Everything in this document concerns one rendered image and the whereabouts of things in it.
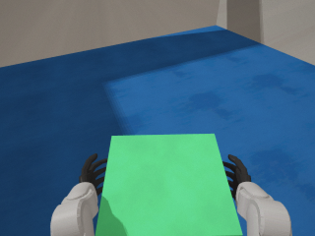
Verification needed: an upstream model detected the robot left forearm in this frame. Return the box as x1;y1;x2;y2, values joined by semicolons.
50;182;98;236

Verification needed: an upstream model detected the robot right forearm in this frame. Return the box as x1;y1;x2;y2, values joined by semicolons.
235;181;292;236

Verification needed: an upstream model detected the carton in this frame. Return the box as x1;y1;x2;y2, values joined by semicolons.
94;134;243;236

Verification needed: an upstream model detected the robot left hand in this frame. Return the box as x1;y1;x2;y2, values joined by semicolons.
79;153;108;196

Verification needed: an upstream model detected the robot right hand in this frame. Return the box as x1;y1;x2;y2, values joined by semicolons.
222;154;252;201

